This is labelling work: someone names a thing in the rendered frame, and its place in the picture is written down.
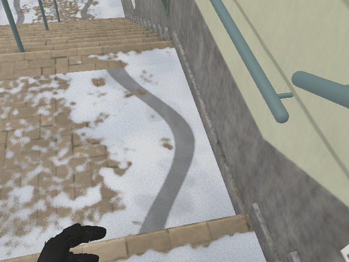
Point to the left robot hand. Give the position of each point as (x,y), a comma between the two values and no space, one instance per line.
(57,248)

